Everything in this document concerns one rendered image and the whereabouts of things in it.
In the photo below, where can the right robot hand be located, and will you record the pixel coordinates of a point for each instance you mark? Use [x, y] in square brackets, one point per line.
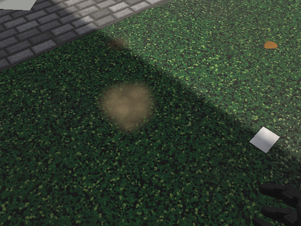
[288, 194]

